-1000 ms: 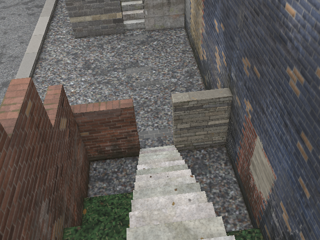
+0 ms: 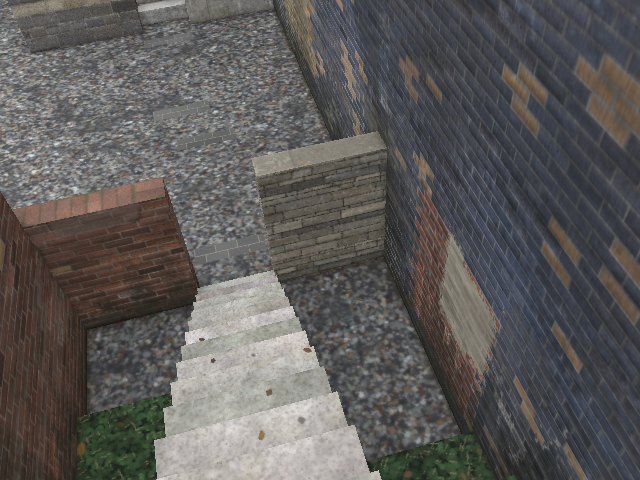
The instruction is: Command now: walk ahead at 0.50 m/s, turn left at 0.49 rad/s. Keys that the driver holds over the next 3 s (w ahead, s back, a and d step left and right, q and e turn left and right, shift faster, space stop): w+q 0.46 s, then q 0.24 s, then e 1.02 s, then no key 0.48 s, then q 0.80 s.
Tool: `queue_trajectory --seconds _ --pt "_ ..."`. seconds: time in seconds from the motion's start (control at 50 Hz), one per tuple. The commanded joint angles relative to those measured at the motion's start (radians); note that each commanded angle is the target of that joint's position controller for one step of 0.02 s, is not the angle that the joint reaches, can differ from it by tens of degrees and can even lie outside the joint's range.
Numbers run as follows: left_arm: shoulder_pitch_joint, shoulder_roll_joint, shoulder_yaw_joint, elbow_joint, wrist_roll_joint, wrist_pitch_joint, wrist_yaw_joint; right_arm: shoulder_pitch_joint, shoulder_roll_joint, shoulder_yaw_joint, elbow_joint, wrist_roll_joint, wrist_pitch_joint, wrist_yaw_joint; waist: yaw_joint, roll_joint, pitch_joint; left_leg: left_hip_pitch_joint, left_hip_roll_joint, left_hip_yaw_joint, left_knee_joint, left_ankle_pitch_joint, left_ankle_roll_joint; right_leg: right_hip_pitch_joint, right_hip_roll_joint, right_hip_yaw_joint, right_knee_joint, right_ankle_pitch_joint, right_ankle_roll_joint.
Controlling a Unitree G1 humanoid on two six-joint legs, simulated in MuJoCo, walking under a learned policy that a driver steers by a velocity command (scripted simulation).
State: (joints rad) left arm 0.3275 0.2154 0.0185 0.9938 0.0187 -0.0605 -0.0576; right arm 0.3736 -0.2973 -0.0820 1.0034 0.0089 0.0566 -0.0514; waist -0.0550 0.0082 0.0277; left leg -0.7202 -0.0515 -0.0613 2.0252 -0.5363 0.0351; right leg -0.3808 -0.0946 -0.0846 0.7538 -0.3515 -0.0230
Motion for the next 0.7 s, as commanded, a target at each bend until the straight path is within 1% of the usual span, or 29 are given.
queue_trajectory --seconds 0.02,0.04,0.08,0.1,0.12,0.14,0.18,0.2,0.22,0.24,0.28,0.3,0.34,0.4,0.42,0.44,0.46,0.48,0.5,0.52,0.54,0.56,0.58,0.6,0.62,0.64,0.66,0.68,0.7 --pt "0.081 0.048 -0.010 -0.050 0.022 -0.032 0.015 0.005 0.037 0.001 -0.063 -0.040 0.043 -0.003 0.007 -0.191 -0.033 -0.337 0.021 -0.081 -0.121 0.363 0.028 0.077 -0.335 0.330 -0.173 0.465 -0.128" --pt "0.009 -0.023 -0.036 -0.071 0.001 -0.042 0.036 -0.028 0.070 0.013 -0.084 -0.038 0.036 0.026 -0.043 -0.163 0.058 -0.302 0.021 -0.075 -0.419 0.600 0.004 -0.088 -0.277 0.210 -0.198 0.314 -0.071" --pt "0.076 0.022 -0.036 -0.053 0.002 -0.038 0.049 -0.052 0.067 0.005 -0.083 -0.064 0.036 0.033 -0.025 -0.131 0.045 -0.280 -0.005 -0.038 -0.479 0.672 -0.021 -0.100 -0.282 0.218 -0.168 0.349 -0.045" --pt "0.152 0.078 -0.024 -0.013 0.006 -0.044 0.052 -0.038 0.086 0.022 -0.061 -0.063 0.017 0.041 -0.012 -0.132 -0.027 -0.235 0.001 -0.016 -0.441 0.728 -0.009 -0.045 -0.292 0.252 -0.172 0.314 -0.044" --pt "0.157 0.098 -0.019 -0.019 0.003 -0.046 0.051 -0.061 0.085 0.023 -0.065 -0.063 0.011 0.043 -0.010 -0.131 -0.020 -0.238 0.013 -0.011 -0.443 0.718 0.003 -0.036 -0.303 0.248 -0.183 0.283 -0.045" --pt "0.158 0.059 -0.029 -0.013 0.013 -0.049 0.056 -0.132 0.084 0.022 -0.093 -0.055 -0.007 0.048 -0.002 -0.088 0.043 -0.345 0.021 -0.052 -0.604 0.828 0.010 0.021 -0.258 0.195 -0.179 0.115 -0.029" --pt "0.210 0.060 -0.029 0.014 0.011 -0.042 0.055 -0.273 0.067 0.022 -0.152 -0.048 -0.017 0.053 0.057 -0.101 0.095 -0.414 0.036 -0.064 -0.676 0.880 0.025 0.089 -0.287 0.243 -0.187 0.016 -0.045" --pt "0.179 0.048 -0.034 0.003 0.016 -0.035 0.055 -0.313 0.057 0.022 -0.174 -0.037 -0.016 0.062 0.050 -0.068 0.131 -0.367 0.050 -0.049 -0.789 0.955 0.022 0.030 -0.278 0.191 -0.205 -0.028 -0.042" --pt "0.160 0.080 -0.023 0.004 0.004 -0.043 0.058 -0.317 0.061 0.027 -0.182 -0.041 -0.013 0.069 0.042 -0.089 0.118 -0.228 0.079 -0.066 -0.868 1.068 0.031 -0.020 -0.284 0.183 -0.226 -0.060 -0.044" --pt "0.192 0.081 -0.019 0.020 0.022 -0.043 0.049 -0.307 0.044 0.006 -0.184 -0.040 0.005 0.063 0.049 -0.095 0.114 -0.197 0.070 -0.078 -0.889 1.070 0.051 -0.008 -0.286 0.169 -0.191 -0.119 -0.050" --pt "0.247 0.054 -0.019 0.032 0.030 -0.039 0.045 -0.384 0.030 -0.005 -0.218 -0.026 0.013 0.067 0.109 -0.058 0.183 -0.217 0.073 -0.045 -1.034 1.090 0.066 0.052 -0.283 0.130 -0.161 -0.248 -0.047" --pt "0.265 0.053 -0.021 0.035 0.048 -0.034 0.049 -0.431 0.048 0.003 -0.217 -0.026 0.004 0.076 0.150 -0.031 0.197 -0.181 0.058 -0.031 -1.132 1.120 0.051 0.050 -0.258 0.104 -0.130 -0.348 -0.033" --pt "0.248 0.079 -0.009 0.025 0.069 -0.015 0.058 -0.507 0.071 0.005 -0.251 0.000 -0.014 0.094 0.184 -0.049 0.226 -0.083 0.078 0.021 -1.236 1.144 0.032 0.023 -0.262 0.073 -0.125 -0.410 -0.036" --pt "0.233 0.060 -0.007 0.016 0.077 -0.006 0.069 -0.484 0.064 -0.004 -0.245 0.001 -0.011 0.096 0.189 -0.063 0.215 0.022 0.130 0.069 -1.298 1.141 0.041 0.056 -0.274 0.004 0.006 -0.244 -0.032" --pt "0.208 0.072 0.001 0.015 0.073 -0.007 0.065 -0.463 0.054 -0.007 -0.239 -0.002 -0.010 0.094 0.180 -0.061 0.196 0.112 0.135 0.110 -1.298 1.100 0.052 0.043 -0.271 -0.023 0.048 -0.106 -0.025" --pt "0.145 0.102 0.015 0.008 0.074 0.000 0.060 -0.336 0.020 -0.020 -0.205 0.003 -0.007 0.085 0.111 -0.070 0.156 0.260 0.143 0.125 -1.316 1.041 0.062 0.020 -0.263 -0.067 0.177 0.049 -0.010" --pt "0.090 0.152 0.034 0.000 0.069 0.004 0.051 -0.122 -0.016 -0.037 -0.150 0.013 -0.002 0.072 0.014 -0.099 0.042 0.488 0.145 0.141 -1.322 0.994 0.068 0.006 -0.252 -0.092 0.358 0.186 -0.001" --pt "0.052 0.165 0.040 0.000 0.039 0.001 0.035 0.115 -0.052 -0.053 -0.073 -0.006 0.006 0.055 -0.093 -0.044 -0.097 0.780 0.082 0.215 -1.339 1.016 0.069 -0.027 -0.200 -0.142 0.673 0.380 0.009" --pt "0.089 0.147 0.052 0.004 0.021 0.035 0.061 0.128 -0.048 -0.055 -0.069 -0.040 -0.012 0.050 -0.135 0.073 -0.014 0.724 0.121 0.034 -1.809 0.874 0.131 -0.005 -0.063 -0.161 1.048 0.133 0.015" --pt "0.155 0.065 0.043 -0.017 0.044 0.046 0.071 0.097 -0.111 -0.050 -0.048 -0.040 -0.035 0.063 -0.040 0.288 0.050 0.934 0.181 0.049 -1.501 1.483 0.118 -0.403 0.080 -0.147 1.407 -0.530 0.019" --pt "0.228 0.022 0.024 -0.122 0.069 0.054 0.061 0.092 -0.153 -0.024 -0.058 0.030 -0.044 0.069 0.085 0.324 -0.082 1.092 0.284 -0.132 -1.220 2.071 0.160 -0.651 0.033 -0.036 1.347 -0.512 0.068" --pt "0.155 0.075 0.032 -0.148 0.078 0.070 0.061 0.097 -0.142 -0.020 -0.071 0.070 -0.045 0.066 0.057 0.161 -0.151 1.033 0.313 -0.189 -1.274 1.954 0.156 -0.643 0.003 -0.014 1.213 -0.458 0.096" --pt "0.096 0.105 0.046 -0.144 0.079 0.074 0.062 0.052 -0.108 -0.002 -0.091 0.053 -0.045 0.054 0.052 0.084 -0.098 0.918 0.296 -0.226 -1.332 1.634 0.182 -0.652 0.002 0.033 1.090 -0.311 0.093" --pt "0.141 0.072 0.040 -0.121 0.072 0.085 0.059 0.002 -0.101 0.007 -0.110 0.043 -0.046 0.035 0.095 0.114 -0.143 0.868 0.317 -0.283 -1.297 1.605 0.228 -0.638 -0.016 0.053 1.090 -0.279 0.101" --pt "0.107 0.107 0.052 -0.108 0.076 0.090 0.065 0.040 -0.089 0.017 -0.106 0.037 -0.055 0.030 0.079 0.086 -0.142 0.795 0.317 -0.264 -1.311 1.428 0.208 -0.650 -0.006 0.098 0.979 -0.068 0.097" --pt "0.146 0.102 0.055 -0.088 0.067 0.107 0.064 0.029 -0.069 0.026 -0.114 0.036 -0.058 0.032 0.111 0.086 -0.155 0.705 0.301 -0.279 -1.306 1.413 0.205 -0.592 0.003 0.097 0.946 -0.006 0.093" --pt "0.064 0.035 0.028 -0.145 0.045 0.123 0.063 -0.027 -0.053 0.038 -0.149 0.029 -0.067 0.021 0.125 0.079 -0.134 0.529 0.292 -0.285 -1.357 1.364 0.216 -0.543 0.034 0.084 0.807 0.107 0.107" --pt "0.030 0.035 0.027 -0.162 0.046 0.131 0.078 -0.081 -0.057 0.044 -0.158 0.019 -0.077 0.018 0.134 0.102 -0.129 0.434 0.291 -0.343 -1.389 1.355 0.231 -0.434 0.031 0.094 0.714 0.141 0.109" --pt "0.059 0.077 0.040 -0.112 0.050 0.133 0.087 -0.081 -0.057 0.052 -0.154 0.005 -0.088 0.021 0.144 0.089 -0.134 0.383 0.260 -0.319 -1.366 1.376 0.198 -0.345 0.046 0.089 0.718 0.256 0.095"
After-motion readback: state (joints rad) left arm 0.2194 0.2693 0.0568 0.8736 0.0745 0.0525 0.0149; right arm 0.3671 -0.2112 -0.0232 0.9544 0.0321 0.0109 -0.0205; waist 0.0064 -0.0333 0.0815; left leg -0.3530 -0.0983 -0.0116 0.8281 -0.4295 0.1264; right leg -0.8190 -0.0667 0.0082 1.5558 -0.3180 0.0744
